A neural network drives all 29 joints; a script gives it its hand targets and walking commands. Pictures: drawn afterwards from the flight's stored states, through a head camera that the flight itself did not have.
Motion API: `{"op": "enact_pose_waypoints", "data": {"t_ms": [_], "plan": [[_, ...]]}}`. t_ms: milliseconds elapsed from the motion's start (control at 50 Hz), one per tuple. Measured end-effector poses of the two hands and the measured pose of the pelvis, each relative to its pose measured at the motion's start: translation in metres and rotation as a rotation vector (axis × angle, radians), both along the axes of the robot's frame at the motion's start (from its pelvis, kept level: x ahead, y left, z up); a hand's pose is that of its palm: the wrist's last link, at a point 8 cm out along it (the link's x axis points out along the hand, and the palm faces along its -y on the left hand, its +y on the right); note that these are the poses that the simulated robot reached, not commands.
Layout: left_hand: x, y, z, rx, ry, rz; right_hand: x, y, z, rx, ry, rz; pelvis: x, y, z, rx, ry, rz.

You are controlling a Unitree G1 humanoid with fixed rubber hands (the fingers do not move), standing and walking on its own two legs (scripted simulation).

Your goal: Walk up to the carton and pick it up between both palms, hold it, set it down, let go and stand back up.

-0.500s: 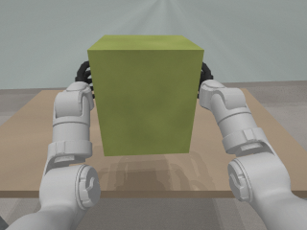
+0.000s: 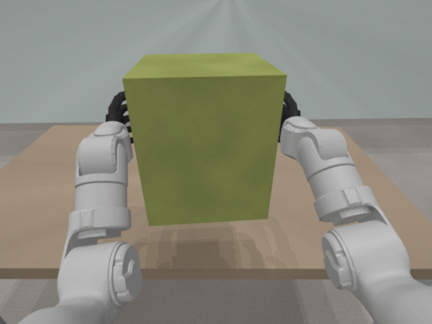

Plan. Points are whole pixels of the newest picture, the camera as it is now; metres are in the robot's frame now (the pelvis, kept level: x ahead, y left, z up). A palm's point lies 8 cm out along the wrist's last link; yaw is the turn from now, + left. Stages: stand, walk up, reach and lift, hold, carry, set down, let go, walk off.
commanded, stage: hold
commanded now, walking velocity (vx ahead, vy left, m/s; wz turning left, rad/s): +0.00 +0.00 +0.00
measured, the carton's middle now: (204, 134) +0.38 +0.00 +0.26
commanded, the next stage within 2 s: none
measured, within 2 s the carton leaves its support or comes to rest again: neither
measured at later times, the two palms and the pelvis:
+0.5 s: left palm (119, 127) +0.37 +0.15 +0.28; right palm (289, 126) +0.37 -0.16 +0.27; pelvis +0.00 +0.00 +0.00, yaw +0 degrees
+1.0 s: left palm (116, 129) +0.37 +0.15 +0.28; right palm (287, 125) +0.37 -0.15 +0.28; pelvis +0.00 +0.00 +0.00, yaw +0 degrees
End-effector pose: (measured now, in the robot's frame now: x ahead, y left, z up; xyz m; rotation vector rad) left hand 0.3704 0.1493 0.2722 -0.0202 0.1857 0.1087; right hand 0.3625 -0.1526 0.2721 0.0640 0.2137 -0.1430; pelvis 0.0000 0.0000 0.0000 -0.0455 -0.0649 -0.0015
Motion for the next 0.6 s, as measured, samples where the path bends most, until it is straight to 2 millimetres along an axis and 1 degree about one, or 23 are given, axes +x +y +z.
{"op": "enact_pose_waypoints", "data": {"t_ms": [80, 220, 340, 520, 600], "plan": [[-0.001, 0.001, 0.003, -0.003, -0.003, 0.003, -0.001, 0.001, 0.002, 0.011, -0.004, -0.001, -0.002, 0.001, 0.000, 0.003, 0.006, -0.004], [0.004, 0.001, 0.009, 0.017, 0.013, 0.001, 0.004, 0.002, 0.006, 0.026, 0.011, 0.002, -0.005, 0.001, 0.000, 0.006, 0.027, -0.005], [0.004, 0.000, 0.014, 0.032, -0.002, 0.004, 0.005, 0.000, 0.009, 0.017, -0.002, 0.010, -0.002, 0.000, 0.001, 0.005, 0.030, -0.003], [0.005, -0.004, 0.006, 0.013, 0.019, 0.000, 0.004, -0.003, 0.001, -0.006, 0.019, 0.007, 0.000, -0.001, 0.001, 0.004, 0.018, -0.006], [0.005, -0.003, 0.006, 0.015, 0.010, 0.000, 0.004, -0.003, 0.002, -0.020, 0.011, 0.008, 0.001, -0.002, 0.001, 0.003, 0.021, -0.007]]}}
